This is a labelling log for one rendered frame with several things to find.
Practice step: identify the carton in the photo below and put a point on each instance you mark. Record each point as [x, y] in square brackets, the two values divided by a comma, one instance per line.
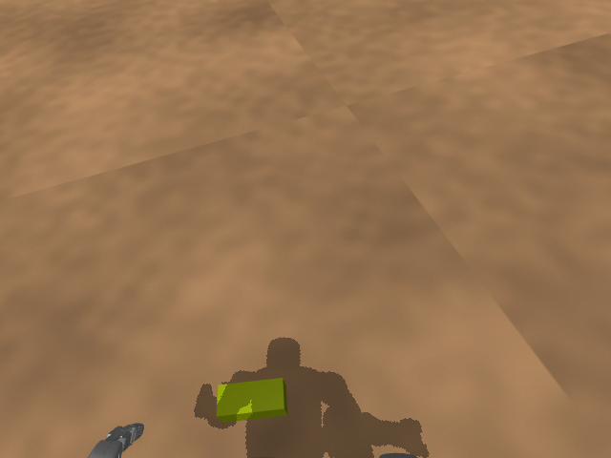
[252, 400]

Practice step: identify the left robot hand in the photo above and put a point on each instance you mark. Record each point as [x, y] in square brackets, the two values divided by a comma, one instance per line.
[117, 441]

